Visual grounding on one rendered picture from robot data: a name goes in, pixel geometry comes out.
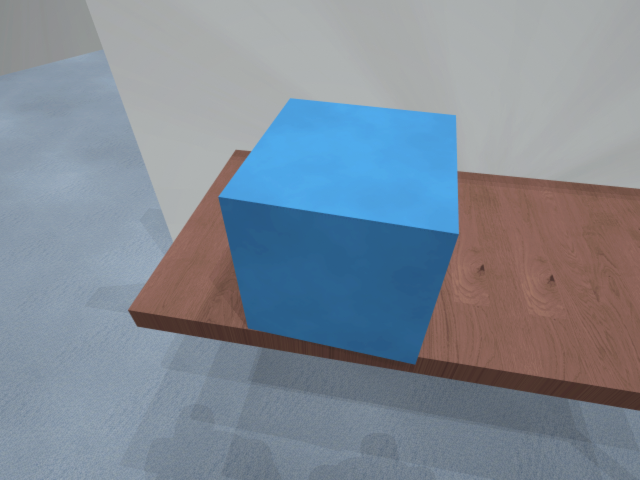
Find table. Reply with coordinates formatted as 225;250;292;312
128;150;640;411

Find carton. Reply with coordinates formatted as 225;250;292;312
218;98;459;365

